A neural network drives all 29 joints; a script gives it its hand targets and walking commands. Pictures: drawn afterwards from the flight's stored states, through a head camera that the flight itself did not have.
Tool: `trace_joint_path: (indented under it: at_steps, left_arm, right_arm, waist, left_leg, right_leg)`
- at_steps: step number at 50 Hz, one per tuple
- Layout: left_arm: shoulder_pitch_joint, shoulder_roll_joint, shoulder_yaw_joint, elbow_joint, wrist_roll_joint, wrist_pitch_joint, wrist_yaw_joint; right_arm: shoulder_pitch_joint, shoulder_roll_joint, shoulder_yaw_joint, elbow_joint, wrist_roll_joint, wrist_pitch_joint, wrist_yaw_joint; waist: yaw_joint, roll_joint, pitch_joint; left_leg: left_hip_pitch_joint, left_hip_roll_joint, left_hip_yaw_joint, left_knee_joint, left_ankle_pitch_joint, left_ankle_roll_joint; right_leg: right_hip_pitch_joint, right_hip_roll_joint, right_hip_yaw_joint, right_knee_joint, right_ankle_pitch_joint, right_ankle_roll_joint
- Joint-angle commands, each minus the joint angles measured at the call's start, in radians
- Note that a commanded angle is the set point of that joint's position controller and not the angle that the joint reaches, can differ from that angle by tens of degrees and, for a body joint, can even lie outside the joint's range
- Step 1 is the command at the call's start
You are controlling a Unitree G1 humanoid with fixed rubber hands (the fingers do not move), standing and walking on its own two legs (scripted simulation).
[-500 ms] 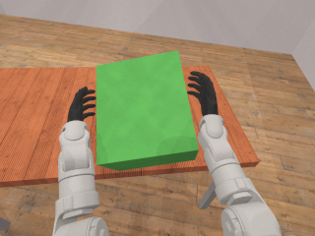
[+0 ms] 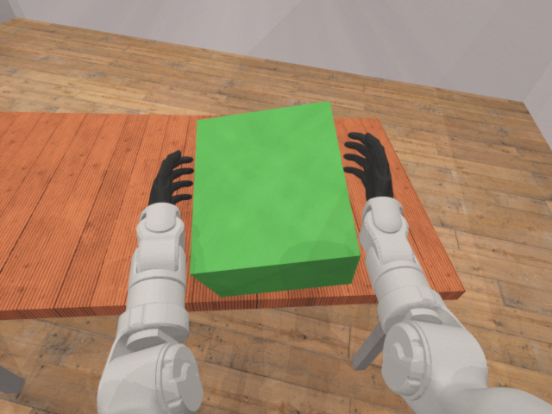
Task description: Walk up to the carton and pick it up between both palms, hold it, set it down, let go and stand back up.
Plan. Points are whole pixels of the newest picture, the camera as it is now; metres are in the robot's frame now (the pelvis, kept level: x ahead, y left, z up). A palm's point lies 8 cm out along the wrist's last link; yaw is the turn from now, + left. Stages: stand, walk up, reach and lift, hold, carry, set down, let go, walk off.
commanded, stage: set down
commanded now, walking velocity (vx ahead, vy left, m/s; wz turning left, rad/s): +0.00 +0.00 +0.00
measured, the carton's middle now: (273, 201) +0.43 +0.01 +0.04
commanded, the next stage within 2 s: none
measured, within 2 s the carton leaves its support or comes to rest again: neither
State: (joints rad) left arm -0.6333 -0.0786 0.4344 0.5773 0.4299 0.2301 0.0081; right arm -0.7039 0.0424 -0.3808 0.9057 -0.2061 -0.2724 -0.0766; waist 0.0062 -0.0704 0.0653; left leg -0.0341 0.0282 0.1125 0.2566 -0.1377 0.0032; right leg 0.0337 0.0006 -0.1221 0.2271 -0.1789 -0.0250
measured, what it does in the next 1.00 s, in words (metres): stands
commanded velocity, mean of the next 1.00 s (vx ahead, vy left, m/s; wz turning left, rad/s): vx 0.00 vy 0.00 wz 0.00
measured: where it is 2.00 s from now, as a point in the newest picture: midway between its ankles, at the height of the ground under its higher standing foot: outside the picture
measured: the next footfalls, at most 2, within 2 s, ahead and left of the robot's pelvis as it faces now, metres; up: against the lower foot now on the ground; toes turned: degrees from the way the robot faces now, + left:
none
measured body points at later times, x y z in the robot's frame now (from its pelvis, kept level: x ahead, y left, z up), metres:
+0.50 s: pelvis +0.01 +0.00 +0.00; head +0.03 +0.02 +0.45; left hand +0.41 +0.18 +0.07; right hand +0.42 -0.14 +0.11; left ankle +0.01 +0.11 -0.75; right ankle -0.03 -0.09 -0.75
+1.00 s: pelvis +0.01 +0.00 +0.00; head +0.06 +0.02 +0.45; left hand +0.43 +0.18 +0.06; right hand +0.43 -0.15 +0.08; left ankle +0.01 +0.11 -0.75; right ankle -0.03 -0.09 -0.75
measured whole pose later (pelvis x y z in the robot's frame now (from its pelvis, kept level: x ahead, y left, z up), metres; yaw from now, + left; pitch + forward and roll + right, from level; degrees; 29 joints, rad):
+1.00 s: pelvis +0.01 +0.00 +0.00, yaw -2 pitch +4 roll +0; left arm -0.77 -0.05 0.60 0.85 0.46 0.03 0.02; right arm -0.78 0.11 -0.64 0.94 -0.43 -0.24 -0.04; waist 0.03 -0.06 0.02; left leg -0.20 0.04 0.15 0.29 -0.15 0.01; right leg -0.16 0.00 -0.09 0.28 -0.19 -0.02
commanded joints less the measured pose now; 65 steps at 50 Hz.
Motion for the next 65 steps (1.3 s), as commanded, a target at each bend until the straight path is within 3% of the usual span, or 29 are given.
trace_joint_path:
  at_steps: [1, 3, 7, 10, 18, 19, 21, 28, 29, 32, 33, 37, 45, 51, 54, 56, 57, 60, 65]
  left_arm:
    - [-0.521, -0.448, -0.314, -0.051, -0.058, -0.120, -0.131]
    - [-0.555, -0.449, -0.321, -0.055, -0.060, -0.148, -0.116]
    - [-0.543, -0.456, -0.311, -0.008, -0.061, -0.180, -0.114]
    - [-0.559, -0.440, -0.288, 0.013, -0.060, -0.200, -0.122]
    - [-0.616, -0.413, -0.248, 0.077, -0.052, -0.234, -0.124]
    - [-0.597, -0.412, -0.232, 0.090, -0.046, -0.235, -0.125]
    - [-0.593, -0.395, -0.218, 0.119, -0.045, -0.235, -0.127]
    - [-0.653, -0.421, -0.223, 0.115, -0.048, -0.275, -0.100]
    - [-0.645, -0.416, -0.220, 0.134, -0.048, -0.279, -0.098]
    - [-0.683, -0.410, -0.208, 0.127, -0.048, -0.296, -0.093]
    - [-0.673, -0.409, -0.194, 0.143, -0.037, -0.295, -0.091]
    - [-0.661, -0.408, -0.165, 0.185, -0.008, -0.297, -0.080]
    - [-0.638, -0.362, -0.071, 0.257, 0.022, -0.262, -0.102]
    - [-0.677, -0.380, -0.084, 0.218, 0.010, -0.279, -0.103]
    - [-0.685, -0.403, -0.116, 0.208, 0.006, -0.303, -0.094]
    - [-0.666, -0.409, -0.116, 0.226, 0.008, -0.317, -0.093]
    - [-0.659, -0.419, -0.124, 0.237, 0.010, -0.322, -0.090]
    - [-0.654, -0.404, -0.109, 0.273, 0.020, -0.329, -0.088]
    - [-0.655, -0.394, -0.076, 0.320, 0.032, -0.338, -0.097]
  right_arm:
    - [-0.476, 0.420, 0.264, -0.050, -0.045, -0.024, 0.112]
    - [-0.509, 0.439, 0.274, -0.061, -0.052, -0.037, 0.116]
    - [-0.483, 0.458, 0.280, -0.031, -0.066, -0.045, 0.117]
    - [-0.454, 0.476, 0.263, -0.002, -0.096, -0.036, 0.112]
    - [-0.469, 0.490, 0.179, 0.041, -0.153, -0.025, 0.119]
    - [-0.462, 0.498, 0.175, 0.034, -0.157, -0.022, 0.120]
    - [-0.466, 0.488, 0.159, 0.032, -0.164, -0.018, 0.122]
    - [-0.488, 0.480, 0.109, 0.059, -0.193, -0.036, 0.145]
    - [-0.476, 0.480, 0.106, 0.077, -0.205, -0.037, 0.148]
    - [-0.485, 0.491, 0.076, 0.085, -0.225, -0.037, 0.153]
    - [-0.492, 0.496, 0.070, 0.089, -0.231, -0.035, 0.155]
    - [-0.483, 0.486, 0.037, 0.122, -0.252, -0.030, 0.166]
    - [-0.504, 0.491, -0.011, 0.077, -0.282, 0.023, 0.172]
    - [-0.532, 0.515, -0.004, 0.034, -0.292, 0.007, 0.178]
    - [-0.522, 0.515, -0.030, 0.043, -0.312, -0.017, 0.176]
    - [-0.503, 0.521, -0.025, 0.060, -0.326, -0.027, 0.172]
    - [-0.496, 0.512, -0.039, 0.080, -0.335, -0.037, 0.172]
    - [-0.506, 0.499, -0.065, 0.093, -0.352, -0.046, 0.170]
    - [-0.520, 0.513, -0.078, 0.113, -0.361, -0.045, 0.169]
  waist:
    - [0.011, 0.069, -0.377]
    - [0.023, 0.079, -0.438]
    - [0.018, 0.064, -0.460]
    - [0.011, 0.050, -0.464]
    - [0.001, 0.060, -0.446]
    - [0.015, 0.052, -0.438]
    - [0.013, 0.056, -0.420]
    - [0.020, 0.092, -0.517]
    - [0.007, 0.087, -0.517]
    - [0.004, 0.079, -0.549]
    - [0.019, 0.076, -0.541]
    - [0.024, 0.090, -0.533]
    - [0.040, 0.050, -0.468]
    - [0.041, 0.060, -0.585]
    - [0.022, 0.095, -0.637]
    - [0.012, 0.072, -0.646]
    - [0.006, 0.093, -0.651]
    - [0.012, 0.090, -0.646]
    - [0.014, 0.072, -0.625]
  left_leg:
    - [0.146, -0.005, 0.019, 0.031, 0.328, -0.019]
    - [0.119, -0.004, 0.020, 0.037, 0.349, -0.015]
    - [0.103, -0.006, 0.021, 0.050, 0.375, -0.015]
    - [0.044, -0.014, 0.029, 0.025, 0.294, 0.005]
    - [0.039, -0.011, 0.032, 0.015, 0.260, -0.001]
    - [0.032, -0.005, 0.036, 0.015, 0.253, 0.004]
    - [0.017, -0.006, 0.030, 0.013, 0.263, 0.005]
    - [0.111, 0.010, 0.029, 0.061, 0.400, -0.026]
    - [0.131, 0.014, 0.024, 0.072, 0.415, -0.027]
    - [0.114, 0.012, 0.022, 0.071, 0.380, -0.019]
    - [0.106, 0.015, 0.024, 0.073, 0.387, -0.019]
    - [0.128, 0.019, 0.026, 0.091, 0.431, -0.029]
    - [-0.031, -0.001, 0.045, 0.041, 0.275, 0.010]
    - [0.016, 0.006, 0.033, 0.080, 0.368, 0.011]
    - [0.048, 0.013, 0.029, 0.110, 0.446, -0.009]
    - [0.084, 0.018, 0.014, 0.129, 0.510, -0.007]
    - [0.110, 0.022, 0.012, 0.142, 0.539, -0.016]
    - [0.119, 0.026, 0.008, 0.148, 0.548, -0.022]
    - [0.010, 0.012, 0.017, 0.127, 0.490, -0.009]
  right_leg:
    - [0.051, 0.007, -0.020, 0.026, 0.361, 0.051]
    - [0.071, 0.006, -0.010, 0.047, 0.413, 0.050]
    - [0.087, 0.007, -0.006, 0.058, 0.489, 0.061]
    - [0.134, -0.008, 0.016, 0.071, 0.515, 0.074]
    - [0.100, -0.012, 0.018, 0.075, 0.471, 0.080]
    - [0.095, -0.012, 0.022, 0.073, 0.462, 0.078]
    - [0.069, -0.014, 0.019, 0.073, 0.445, 0.074]
    - [-0.020, 0.011, 0.003, 0.068, 0.403, 0.055]
    - [-0.038, 0.010, 0.001, 0.062, 0.407, 0.055]
    - [-0.060, 0.007, 0.000, 0.064, 0.378, 0.055]
    - [-0.062, 0.007, 0.007, 0.069, 0.390, 0.054]
    - [-0.098, 0.010, 0.002, 0.067, 0.377, 0.049]
    - [-0.012, -0.011, 0.029, 0.082, 0.371, 0.071]
    - [-0.054, -0.005, 0.025, 0.106, 0.425, 0.070]
    - [-0.126, -0.004, 0.013, 0.101, 0.422, 0.061]
    - [-0.153, 0.005, 0.005, 0.105, 0.459, 0.067]
    - [-0.188, 0.007, -0.001, 0.103, 0.445, 0.061]
    - [-0.221, 0.012, -0.001, 0.086, 0.417, 0.047]
    - [-0.158, 0.000, 0.008, 0.110, 0.485, 0.064]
